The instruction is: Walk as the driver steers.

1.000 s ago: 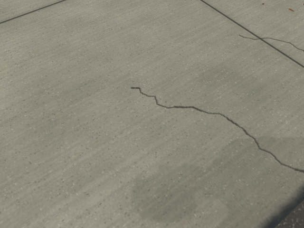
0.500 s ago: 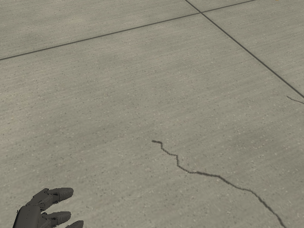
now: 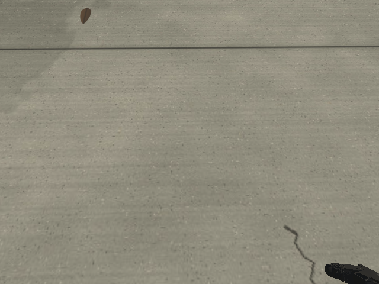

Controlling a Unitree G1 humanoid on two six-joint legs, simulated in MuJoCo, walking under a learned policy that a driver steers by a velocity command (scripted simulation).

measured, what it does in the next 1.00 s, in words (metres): walks ahead, turning right: left foot, then right foot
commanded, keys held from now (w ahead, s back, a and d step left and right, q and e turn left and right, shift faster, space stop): w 0.28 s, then w+e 0.70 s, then e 0.02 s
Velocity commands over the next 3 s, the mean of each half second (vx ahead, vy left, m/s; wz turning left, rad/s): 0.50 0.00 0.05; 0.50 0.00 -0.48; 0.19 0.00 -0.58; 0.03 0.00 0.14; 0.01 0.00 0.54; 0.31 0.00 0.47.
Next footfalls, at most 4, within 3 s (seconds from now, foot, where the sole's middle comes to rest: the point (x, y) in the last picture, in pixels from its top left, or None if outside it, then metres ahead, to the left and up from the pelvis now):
0.02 left None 0.16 0.11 -0.76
0.54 right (234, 280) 0.50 -0.10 -0.76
1.00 left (191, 204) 0.78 0.07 -0.76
1.48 right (261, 216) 0.75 -0.20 -0.76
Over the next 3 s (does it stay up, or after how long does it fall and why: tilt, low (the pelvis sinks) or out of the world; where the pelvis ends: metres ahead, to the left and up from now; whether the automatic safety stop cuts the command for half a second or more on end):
stays up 0.87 -0.02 0.02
